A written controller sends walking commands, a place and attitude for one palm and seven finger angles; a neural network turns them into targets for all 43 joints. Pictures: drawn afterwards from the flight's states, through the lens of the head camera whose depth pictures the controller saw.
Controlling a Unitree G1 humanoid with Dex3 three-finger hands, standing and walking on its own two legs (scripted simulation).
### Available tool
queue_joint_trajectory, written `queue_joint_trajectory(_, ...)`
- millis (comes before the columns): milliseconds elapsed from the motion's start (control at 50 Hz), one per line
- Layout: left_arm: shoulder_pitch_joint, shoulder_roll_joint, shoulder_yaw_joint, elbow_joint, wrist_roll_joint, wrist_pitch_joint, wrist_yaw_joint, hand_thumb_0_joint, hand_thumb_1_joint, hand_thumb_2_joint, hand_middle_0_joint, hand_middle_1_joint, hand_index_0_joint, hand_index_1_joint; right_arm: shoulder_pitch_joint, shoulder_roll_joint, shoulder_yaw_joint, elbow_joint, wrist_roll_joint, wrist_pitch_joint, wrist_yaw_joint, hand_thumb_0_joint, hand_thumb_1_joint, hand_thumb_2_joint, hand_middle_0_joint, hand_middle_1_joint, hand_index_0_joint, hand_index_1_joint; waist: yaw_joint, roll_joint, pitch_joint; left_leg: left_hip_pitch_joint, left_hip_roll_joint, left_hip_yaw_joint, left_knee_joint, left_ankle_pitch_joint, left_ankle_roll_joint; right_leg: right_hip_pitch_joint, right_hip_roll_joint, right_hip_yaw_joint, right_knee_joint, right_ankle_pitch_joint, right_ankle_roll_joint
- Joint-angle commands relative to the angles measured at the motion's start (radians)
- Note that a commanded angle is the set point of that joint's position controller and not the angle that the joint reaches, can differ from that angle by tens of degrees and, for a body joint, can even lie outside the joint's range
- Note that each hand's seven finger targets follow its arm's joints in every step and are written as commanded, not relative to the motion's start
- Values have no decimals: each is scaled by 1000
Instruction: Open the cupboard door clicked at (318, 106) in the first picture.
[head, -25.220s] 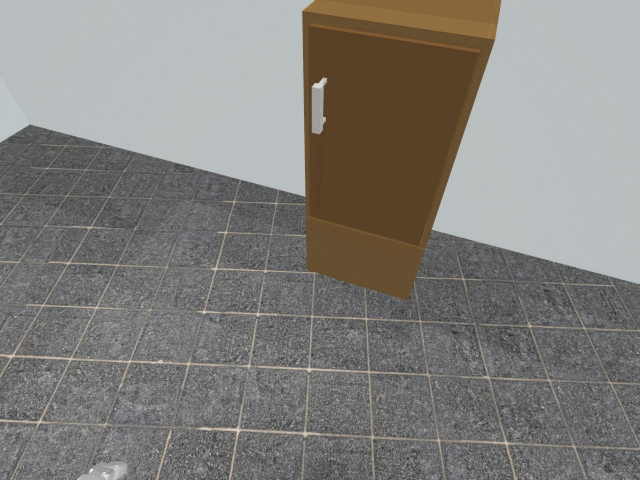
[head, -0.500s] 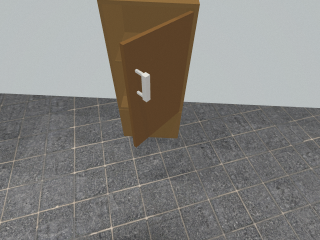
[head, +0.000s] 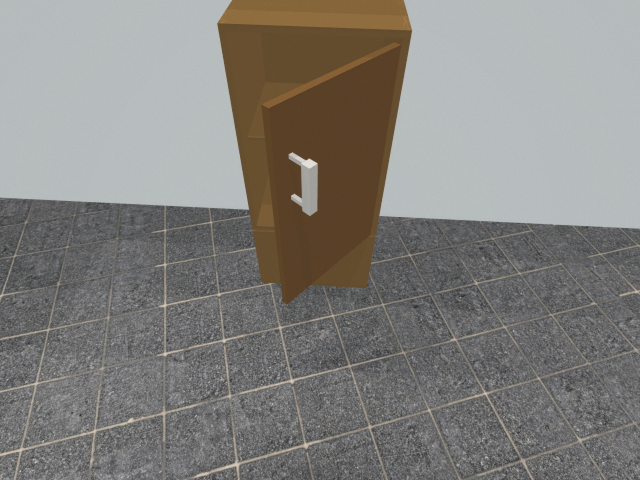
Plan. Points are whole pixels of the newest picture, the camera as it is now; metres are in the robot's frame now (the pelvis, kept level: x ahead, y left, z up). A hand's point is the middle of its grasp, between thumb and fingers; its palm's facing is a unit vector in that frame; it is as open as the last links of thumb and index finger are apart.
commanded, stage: let the arm hang, fingers relaxed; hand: left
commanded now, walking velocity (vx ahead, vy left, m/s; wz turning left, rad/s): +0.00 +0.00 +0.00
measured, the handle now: (302, 183) +0.64 +0.07 -0.02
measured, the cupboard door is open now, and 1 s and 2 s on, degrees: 49 49 49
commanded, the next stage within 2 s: look to check the result in 0.30 s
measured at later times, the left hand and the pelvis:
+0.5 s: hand out of the picture +0.01 +0.19 -0.18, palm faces +0.01 -0.98 -0.21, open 7.3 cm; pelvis +0.01 +0.00 +0.00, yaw +0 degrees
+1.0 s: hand out of the picture +0.07 +0.21 -0.17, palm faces -0.01 -0.96 -0.26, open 7.3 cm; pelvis +0.02 +0.00 +0.00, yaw +0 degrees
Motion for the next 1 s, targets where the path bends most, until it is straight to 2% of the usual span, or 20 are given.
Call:
queue_joint_trajectory(0,50,100,22,-27,6,-9,11,0,900,900,-200,-300,-200,-300,46,-103,-22,-29,-3,-12,-11,0,-900,-900,200,300,200,300,4,12,55,-42,109,-116,-118,-119,10,-65,-98,90,-93,-85,-29)
queue_joint_trajectory(80,50,96,23,-31,7,-13,12,0,900,900,-200,-300,-200,-300,47,-99,-25,-34,-1,-18,-11,0,-900,-900,200,300,200,300,5,-8,34,-28,108,-114,-107,-74,11,-54,-102,86,-82,-44,-28)
queue_joint_trajectory(120,51,89,23,-31,7,-14,12,0,900,900,-200,-300,-200,-300,45,-98,-25,-34,-2,-19,-12,0,-900,-900,200,300,200,300,5,16,35,-22,110,-111,-109,-67,9,-58,-102,84,-80,-31,-27)
queue_joint_trajectory(240,52,90,24,-32,7,-17,12,0,900,900,-200,-300,-200,-300,44,-104,-28,-33,-1,-20,-13,0,-900,-900,200,300,200,300,2,7,37,-19,112,-111,-110,-68,10,-61,-101,88,-80,-28,-28)
queue_joint_trajectory(320,47,103,27,-31,7,-20,11,0,900,900,-200,-300,-200,-300,35,-114,-31,-35,0,-24,-14,0,-900,-900,200,300,200,300,4,14,18,3,113,-108,-101,-27,12,-50,-105,85,-76,2,-29)
queue_joint_trajectory(360,44,113,29,-32,7,-22,11,0,900,900,-200,-300,-200,-300,33,-125,-34,-38,3,-24,-14,0,-900,-900,200,300,200,300,5,-11,20,6,114,-105,-93,-17,14,-48,-104,85,-82,-1,-30)
queue_joint_trajectory(580,10,149,30,-31,6,-25,9,0,900,900,-200,-300,-200,-300,-9,-165,-36,-39,1,-27,-13,0,-900,-900,200,300,200,300,2,5,-6,43,119,-110,-97,32,13,-27,-112,90,-87,30,-33)
queue_joint_trajectory(640,-3,161,29,-29,6,-24,7,0,900,900,-200,-300,-200,-300,-24,-179,-35,-39,1,-26,-12,0,-900,-900,200,300,200,300,3,16,8,39,121,-112,-108,16,10,-28,-111,92,-94,22,-31)
queue_joint_trajectory(780,-33,189,32,-36,7,-27,4,0,900,900,-200,-300,-200,-300,-55,-205,-37,-45,1,-27,-8,0,-900,-900,200,300,200,300,2,-8,-4,53,121,-112,-111,32,10,-17,-117,97,-108,30,-31)
queue_joint_trajectory(940,-62,215,34,-45,5,-32,3,0,900,900,-200,-300,-200,-300,-87,-235,-36,-49,0,-31,-7,0,-900,-900,200,300,200,300,2,11,-43,90,125,-105,-105,109,6,11,-121,101,-110,103,-31)
queue_joint_trajectory(980,-70,222,36,-46,5,-34,4,0,900,900,-200,-300,-200,-300,-95,-239,-37,-49,0,-32,-7,0,-900,-900,200,300,200,300,3,-1,-43,96,128,-101,-103,131,6,16,-125,96,-110,131,-31)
